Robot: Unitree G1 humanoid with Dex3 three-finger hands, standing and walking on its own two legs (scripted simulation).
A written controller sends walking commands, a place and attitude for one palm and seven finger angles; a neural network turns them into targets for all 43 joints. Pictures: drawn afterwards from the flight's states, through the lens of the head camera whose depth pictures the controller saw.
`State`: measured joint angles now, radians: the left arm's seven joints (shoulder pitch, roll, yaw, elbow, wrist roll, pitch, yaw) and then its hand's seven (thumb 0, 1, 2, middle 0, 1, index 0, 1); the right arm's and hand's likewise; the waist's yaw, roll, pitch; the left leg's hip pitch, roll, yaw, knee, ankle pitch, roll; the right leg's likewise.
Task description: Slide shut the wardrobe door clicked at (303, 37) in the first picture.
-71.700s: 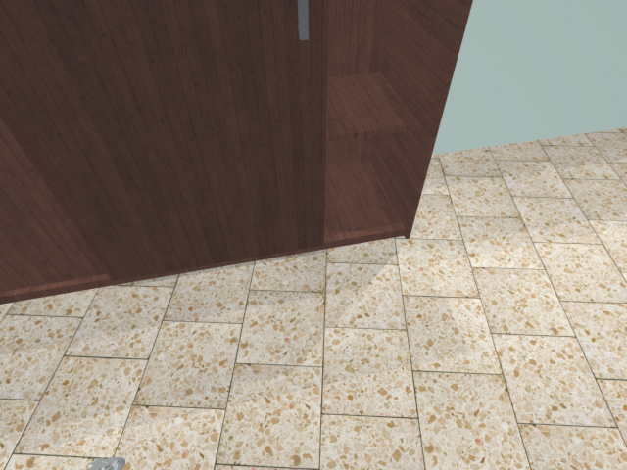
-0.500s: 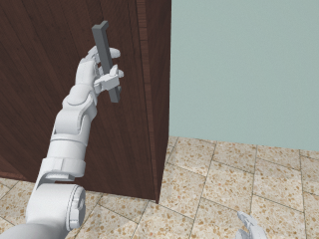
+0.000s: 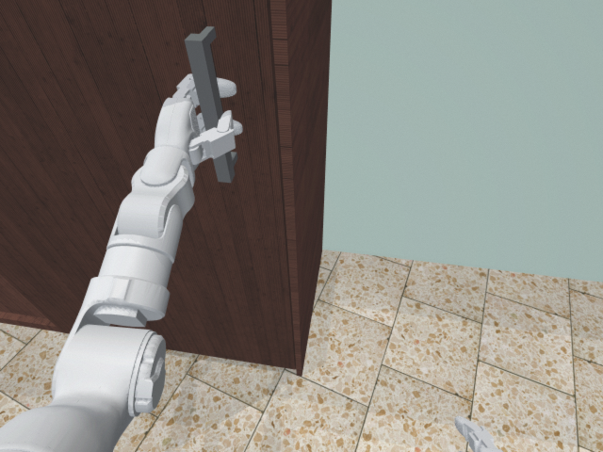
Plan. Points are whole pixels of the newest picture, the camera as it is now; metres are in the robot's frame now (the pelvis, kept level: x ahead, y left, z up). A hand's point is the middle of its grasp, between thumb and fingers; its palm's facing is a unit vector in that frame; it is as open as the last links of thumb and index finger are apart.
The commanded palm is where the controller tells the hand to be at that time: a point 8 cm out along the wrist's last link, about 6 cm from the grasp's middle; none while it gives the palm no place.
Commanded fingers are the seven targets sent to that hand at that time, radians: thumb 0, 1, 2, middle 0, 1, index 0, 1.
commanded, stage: step sideways, sliding the door along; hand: left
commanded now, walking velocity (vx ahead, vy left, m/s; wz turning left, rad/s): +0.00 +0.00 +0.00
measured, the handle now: (218, 111) +0.49 +0.16 +0.22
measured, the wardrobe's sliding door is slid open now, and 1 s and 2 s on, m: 0.00 0.00 0.00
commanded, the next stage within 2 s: none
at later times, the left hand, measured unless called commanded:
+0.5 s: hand (236, 134) +0.45 +0.13 +0.21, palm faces +0.31 -0.95 -0.06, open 6.3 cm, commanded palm +0.42 +0.10 +0.22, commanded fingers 0.00 0.90 0.90 -0.45 -1.40 -0.45 -1.40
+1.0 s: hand (242, 130) +0.46 +0.12 +0.21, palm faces +0.61 -0.79 -0.04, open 6.9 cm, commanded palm +0.41 +0.06 +0.21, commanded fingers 0.00 0.90 0.90 -0.45 -1.40 -0.45 -1.40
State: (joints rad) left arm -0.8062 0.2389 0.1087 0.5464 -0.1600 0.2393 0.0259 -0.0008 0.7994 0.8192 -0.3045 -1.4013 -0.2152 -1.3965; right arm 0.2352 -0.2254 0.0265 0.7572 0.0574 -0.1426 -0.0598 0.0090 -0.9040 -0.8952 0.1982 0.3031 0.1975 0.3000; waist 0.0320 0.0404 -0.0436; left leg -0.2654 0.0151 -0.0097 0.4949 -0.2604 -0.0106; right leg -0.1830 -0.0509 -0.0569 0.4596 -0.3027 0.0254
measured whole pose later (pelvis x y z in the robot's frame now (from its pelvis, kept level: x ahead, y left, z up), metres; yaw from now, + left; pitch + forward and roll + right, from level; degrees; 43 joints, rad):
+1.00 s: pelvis +0.09 -0.18 -0.02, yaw +2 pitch -2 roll -2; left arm -0.54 0.32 0.40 0.04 -0.12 0.02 0.22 -0.03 0.73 0.84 -0.52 -1.44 -0.07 -1.35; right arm 0.01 -0.25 -0.02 0.60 0.07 -0.12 -0.03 0.01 -0.90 -0.89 0.20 0.30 0.20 0.30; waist 0.11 0.10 0.27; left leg -0.27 0.15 -0.02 0.85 -0.52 -0.04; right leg -0.33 -0.07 -0.12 0.61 -0.23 0.02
